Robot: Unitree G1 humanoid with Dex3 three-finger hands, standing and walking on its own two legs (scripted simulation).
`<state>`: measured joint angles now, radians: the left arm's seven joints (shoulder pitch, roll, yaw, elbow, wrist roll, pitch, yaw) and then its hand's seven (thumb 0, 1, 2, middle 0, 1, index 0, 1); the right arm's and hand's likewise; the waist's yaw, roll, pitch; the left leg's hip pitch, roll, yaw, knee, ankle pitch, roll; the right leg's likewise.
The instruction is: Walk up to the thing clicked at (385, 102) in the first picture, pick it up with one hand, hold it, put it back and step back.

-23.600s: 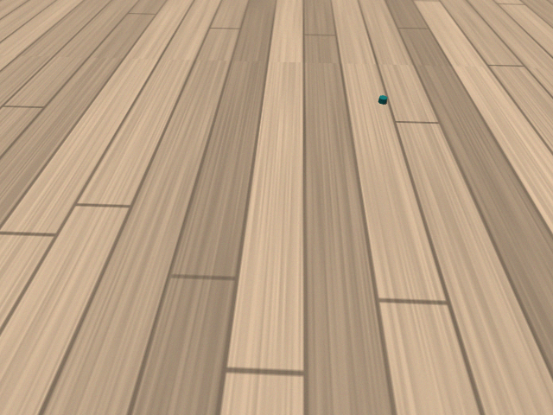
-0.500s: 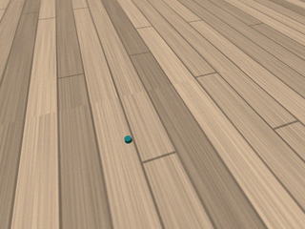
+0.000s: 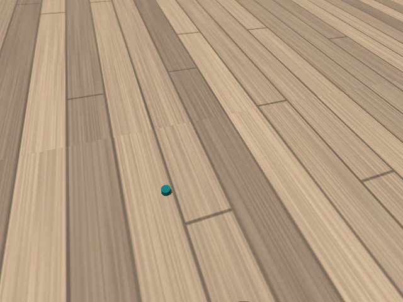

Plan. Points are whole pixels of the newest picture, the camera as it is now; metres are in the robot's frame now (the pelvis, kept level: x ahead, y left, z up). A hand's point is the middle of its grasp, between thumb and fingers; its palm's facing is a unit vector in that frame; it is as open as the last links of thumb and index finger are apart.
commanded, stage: walk up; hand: left
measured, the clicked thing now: (165, 190) +0.82 +0.18 -0.75
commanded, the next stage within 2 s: none
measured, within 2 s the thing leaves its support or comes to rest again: neither
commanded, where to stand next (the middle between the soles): +0.42 -0.04 m, yaw -3 degrees
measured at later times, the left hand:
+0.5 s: hand (103, 261) +0.24 +0.23 -0.13, palm faces -0.05 -0.92 -0.38, open 7.4 cm
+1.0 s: hand (119, 217) +0.36 +0.23 -0.16, palm faces -0.08 -0.92 -0.39, open 7.4 cm
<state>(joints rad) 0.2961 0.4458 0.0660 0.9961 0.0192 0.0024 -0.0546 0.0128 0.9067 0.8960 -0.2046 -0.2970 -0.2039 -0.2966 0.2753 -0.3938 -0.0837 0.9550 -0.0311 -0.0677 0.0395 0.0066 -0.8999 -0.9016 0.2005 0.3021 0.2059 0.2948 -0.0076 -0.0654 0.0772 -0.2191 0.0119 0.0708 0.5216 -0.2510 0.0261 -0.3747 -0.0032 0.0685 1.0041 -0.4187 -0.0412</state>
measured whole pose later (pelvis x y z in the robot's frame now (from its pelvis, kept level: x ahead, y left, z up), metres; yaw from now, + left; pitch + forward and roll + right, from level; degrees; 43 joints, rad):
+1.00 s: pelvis +0.29 -0.04 -0.02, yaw -2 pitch -3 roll -1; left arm 0.23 0.40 0.03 0.91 0.01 -0.02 -0.01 0.01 0.91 0.90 -0.21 -0.30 -0.21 -0.30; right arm 0.21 -0.40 -0.02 0.87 0.02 -0.01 0.00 0.01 -0.90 -0.90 0.20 0.30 0.21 0.29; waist -0.01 0.02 0.12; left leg -0.34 0.06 0.04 0.78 -0.44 0.01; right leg -0.36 -0.04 -0.03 0.71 -0.30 0.01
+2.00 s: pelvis +0.31 -0.05 +0.01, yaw +0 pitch -2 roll +0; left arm 0.08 0.34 0.02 1.17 0.01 0.00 -0.02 0.01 0.90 0.90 -0.21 -0.30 -0.21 -0.30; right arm 0.08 -0.35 0.00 1.17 0.00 -0.01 0.01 0.01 -0.90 -0.90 0.20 0.30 0.21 0.29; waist 0.01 0.01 0.06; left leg -0.13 0.03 0.01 0.34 -0.17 -0.02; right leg -0.16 -0.05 -0.06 0.33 -0.14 0.02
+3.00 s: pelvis +0.33 -0.05 +0.02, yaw +0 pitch -2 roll +0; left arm 0.09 0.35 0.00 1.14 0.01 -0.01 -0.01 0.01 0.90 0.90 -0.21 -0.30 -0.21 -0.30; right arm 0.09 -0.36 0.01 1.14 -0.01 -0.01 0.00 0.01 -0.90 -0.90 0.20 0.30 0.21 0.29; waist 0.00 0.01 0.05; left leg -0.08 0.03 0.00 0.30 -0.19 -0.03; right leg -0.12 -0.04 -0.07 0.33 -0.17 0.02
